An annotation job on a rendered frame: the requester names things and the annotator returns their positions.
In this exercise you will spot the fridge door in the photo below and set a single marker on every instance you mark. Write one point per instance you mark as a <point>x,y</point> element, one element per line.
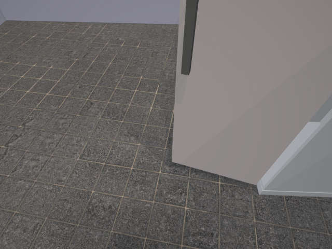
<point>260,70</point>

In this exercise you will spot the handle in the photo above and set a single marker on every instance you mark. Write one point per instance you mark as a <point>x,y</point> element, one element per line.
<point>189,35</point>

